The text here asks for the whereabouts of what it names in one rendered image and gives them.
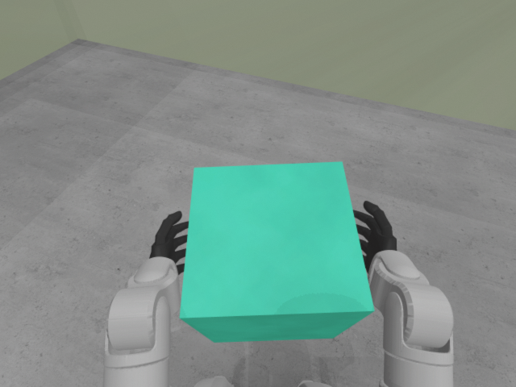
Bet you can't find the right robot forearm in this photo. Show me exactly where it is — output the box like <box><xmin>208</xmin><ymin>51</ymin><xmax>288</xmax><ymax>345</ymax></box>
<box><xmin>368</xmin><ymin>250</ymin><xmax>454</xmax><ymax>387</ymax></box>

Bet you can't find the left robot forearm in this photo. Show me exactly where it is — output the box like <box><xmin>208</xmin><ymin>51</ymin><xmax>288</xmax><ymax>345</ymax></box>
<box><xmin>103</xmin><ymin>256</ymin><xmax>181</xmax><ymax>387</ymax></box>

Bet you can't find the carton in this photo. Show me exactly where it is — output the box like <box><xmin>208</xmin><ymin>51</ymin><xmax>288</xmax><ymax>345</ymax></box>
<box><xmin>180</xmin><ymin>161</ymin><xmax>375</xmax><ymax>343</ymax></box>

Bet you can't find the right robot hand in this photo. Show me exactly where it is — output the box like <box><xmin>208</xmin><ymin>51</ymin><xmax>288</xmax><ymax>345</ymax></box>
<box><xmin>353</xmin><ymin>201</ymin><xmax>397</xmax><ymax>273</ymax></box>

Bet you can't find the left robot hand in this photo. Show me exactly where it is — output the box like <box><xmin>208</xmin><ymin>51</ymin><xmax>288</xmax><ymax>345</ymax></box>
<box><xmin>149</xmin><ymin>211</ymin><xmax>189</xmax><ymax>275</ymax></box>

